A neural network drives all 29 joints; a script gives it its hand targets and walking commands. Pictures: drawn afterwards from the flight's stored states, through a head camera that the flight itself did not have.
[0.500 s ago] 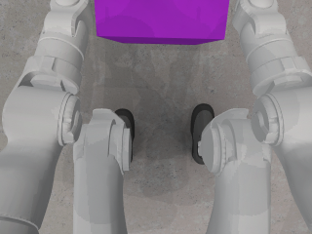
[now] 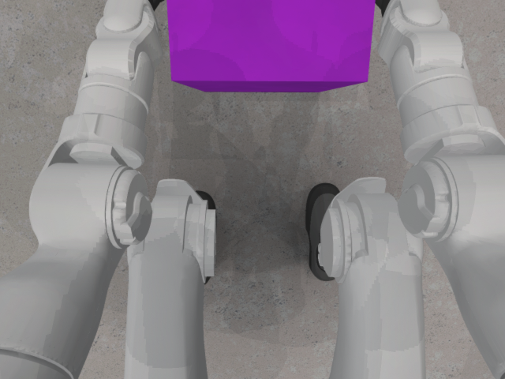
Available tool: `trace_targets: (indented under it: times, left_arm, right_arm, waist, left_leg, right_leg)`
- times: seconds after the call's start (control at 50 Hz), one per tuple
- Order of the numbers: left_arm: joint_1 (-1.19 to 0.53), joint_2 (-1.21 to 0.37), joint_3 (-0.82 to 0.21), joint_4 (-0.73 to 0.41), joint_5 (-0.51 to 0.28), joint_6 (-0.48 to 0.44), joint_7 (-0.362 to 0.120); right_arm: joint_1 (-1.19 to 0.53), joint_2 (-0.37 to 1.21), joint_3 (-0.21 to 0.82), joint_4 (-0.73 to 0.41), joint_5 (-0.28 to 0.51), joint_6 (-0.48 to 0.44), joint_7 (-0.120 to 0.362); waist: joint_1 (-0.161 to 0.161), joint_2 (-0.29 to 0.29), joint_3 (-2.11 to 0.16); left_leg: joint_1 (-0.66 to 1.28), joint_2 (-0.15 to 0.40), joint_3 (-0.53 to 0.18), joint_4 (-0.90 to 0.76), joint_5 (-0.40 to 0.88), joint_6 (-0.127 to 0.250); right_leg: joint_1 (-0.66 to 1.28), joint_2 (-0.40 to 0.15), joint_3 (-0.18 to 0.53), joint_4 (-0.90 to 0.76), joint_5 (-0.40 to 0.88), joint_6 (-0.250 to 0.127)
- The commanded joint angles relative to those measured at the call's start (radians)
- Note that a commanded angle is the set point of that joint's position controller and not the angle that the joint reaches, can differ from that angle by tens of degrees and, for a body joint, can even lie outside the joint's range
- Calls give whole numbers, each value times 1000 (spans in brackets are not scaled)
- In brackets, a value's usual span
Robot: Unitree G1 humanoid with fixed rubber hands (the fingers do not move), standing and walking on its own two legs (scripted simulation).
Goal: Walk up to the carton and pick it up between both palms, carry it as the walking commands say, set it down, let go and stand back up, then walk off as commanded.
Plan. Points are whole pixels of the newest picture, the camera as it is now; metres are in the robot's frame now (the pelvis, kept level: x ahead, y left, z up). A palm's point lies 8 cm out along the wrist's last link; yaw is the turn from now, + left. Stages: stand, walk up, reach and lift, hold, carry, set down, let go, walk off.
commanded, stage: reach and lift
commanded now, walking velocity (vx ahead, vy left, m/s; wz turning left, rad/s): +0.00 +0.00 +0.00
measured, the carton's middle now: (265, 12) +0.53 -0.01 -0.24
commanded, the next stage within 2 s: none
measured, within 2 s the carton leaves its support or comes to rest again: leaves its support in 0.12 s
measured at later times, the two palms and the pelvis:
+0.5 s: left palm out of the picture +0.54 +0.14 -0.10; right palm out of the picture +0.53 -0.16 -0.11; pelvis +0.00 +0.00 +0.02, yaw +0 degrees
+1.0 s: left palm out of the picture +0.53 +0.13 -0.05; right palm out of the picture +0.52 -0.16 -0.05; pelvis +0.01 +0.00 +0.06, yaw +0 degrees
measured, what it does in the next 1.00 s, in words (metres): rises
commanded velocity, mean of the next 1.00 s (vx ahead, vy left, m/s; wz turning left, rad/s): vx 0.00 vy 0.00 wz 0.00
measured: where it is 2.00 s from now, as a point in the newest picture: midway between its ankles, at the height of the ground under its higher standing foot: (260, 250)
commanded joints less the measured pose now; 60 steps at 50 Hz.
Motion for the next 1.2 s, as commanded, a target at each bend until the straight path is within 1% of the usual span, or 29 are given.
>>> trace_targets:
  times: [0.0,0.1,0.14,0.2,0.3,0.38,0.56,0.74,0.9,1.02,1.18]
  left_arm:
    - [-588,-880,-311,-208,-60,-17,-257]
    - [-613,-918,-356,-286,-82,-12,-236]
    - [-608,-929,-360,-291,-77,-3,-230]
    - [-594,-952,-352,-279,-59,15,-230]
    - [-587,-987,-323,-261,-29,49,-244]
    - [-584,-1013,-303,-256,-11,72,-261]
    - [-564,-1066,-313,-305,8,107,-275]
    - [-501,-1082,-302,-319,42,125,-277]
    - [-466,-1139,-377,-391,16,143,-271]
    - [-429,-1164,-376,-387,25,157,-270]
    - [-409,-1173,-316,-344,65,169,-276]
  right_arm:
    - [-500,901,265,-214,76,-30,249]
    - [-559,931,324,-328,118,-29,239]
    - [-578,936,338,-352,123,-22,236]
    - [-601,941,348,-370,115,-6,236]
    - [-613,962,332,-362,86,23,237]
    - [-601,990,310,-355,56,47,241]
    - [-580,1066,316,-405,30,85,252]
    - [-511,1095,303,-403,-3,108,263]
    - [-471,1144,360,-471,11,125,264]
    - [-436,1166,356,-468,0,138,267]
    - [-416,1182,309,-428,-34,154,271]
  waist:
    - [-19,24,-1207]
    - [-8,20,-1417]
    - [-2,18,-1453]
    - [3,12,-1464]
    - [-3,-1,-1449]
    - [-11,-8,-1446]
    - [-8,-12,-1545]
    - [1,-8,-1536]
    - [-5,0,-1675]
    - [-5,6,-1639]
    - [1,1,-1564]
  left_leg:
    - [500,-67,137,-179,398,35]
    - [605,-69,141,-179,479,30]
    - [623,-68,145,-186,473,30]
    - [624,-67,150,-203,428,32]
    - [586,-65,160,-236,341,37]
    - [557,-67,164,-260,306,39]
    - [579,-76,169,-307,348,37]
    - [594,-81,166,-352,377,33]
    - [689,-89,165,-390,450,25]
    - [701,-92,164,-440,426,24]
    - [689,-94,165,-504,349,28]
  right_leg:
    - [602,76,-162,-125,409,-48]
    - [679,82,-172,-124,475,-40]
    - [685,82,-175,-132,465,-36]
    - [680,81,-180,-151,416,-33]
    - [677,83,-186,-189,338,-34]
    - [677,85,-189,-218,310,-36]
    - [716,95,-193,-269,354,-32]
    - [701,105,-189,-314,372,-29]
    - [776,115,-192,-352,439,-24]
    - [772,119,-191,-401,412,-26]
    - [768,121,-185,-469,338,-28]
